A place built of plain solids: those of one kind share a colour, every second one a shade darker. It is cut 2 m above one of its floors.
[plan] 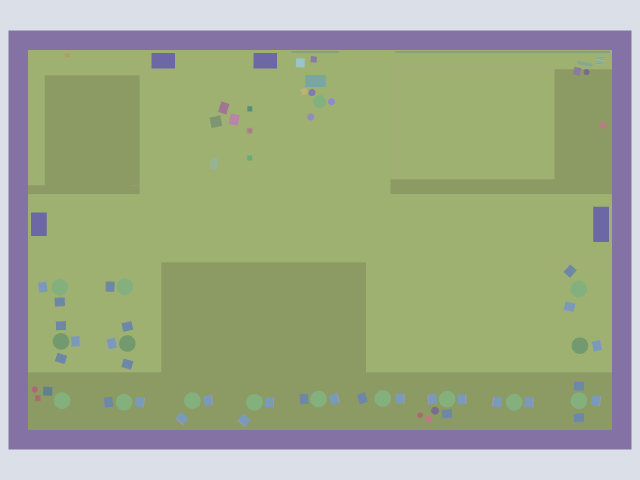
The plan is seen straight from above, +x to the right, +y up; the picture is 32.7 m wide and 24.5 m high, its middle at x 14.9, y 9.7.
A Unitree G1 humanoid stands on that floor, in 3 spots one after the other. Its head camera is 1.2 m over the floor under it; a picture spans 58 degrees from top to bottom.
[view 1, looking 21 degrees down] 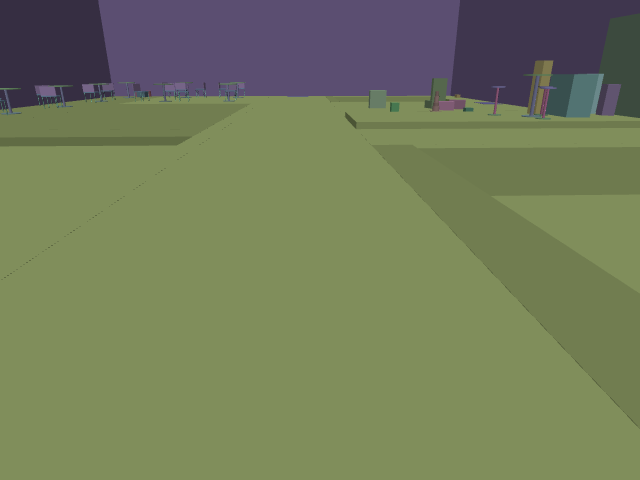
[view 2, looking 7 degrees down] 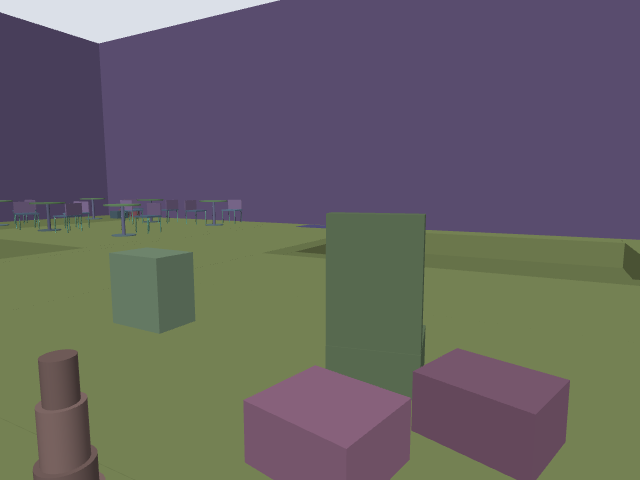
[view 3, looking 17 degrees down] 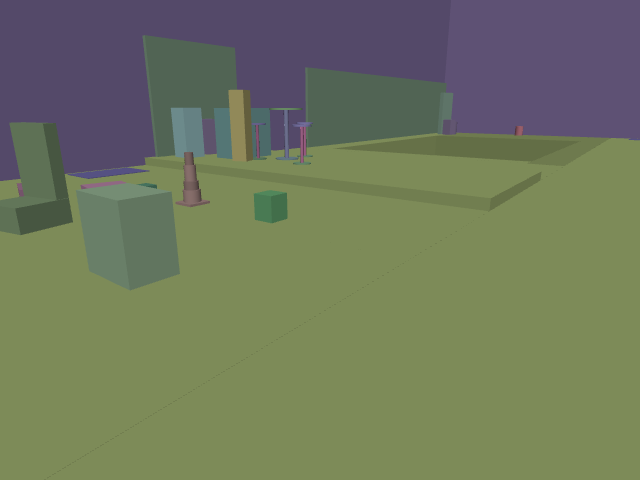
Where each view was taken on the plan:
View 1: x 26.38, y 10.85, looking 178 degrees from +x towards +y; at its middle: floor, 3.35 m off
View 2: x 12.10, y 16.65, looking -152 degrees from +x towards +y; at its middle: floor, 9.84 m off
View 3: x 7.88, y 10.61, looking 37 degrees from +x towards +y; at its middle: floor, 4.11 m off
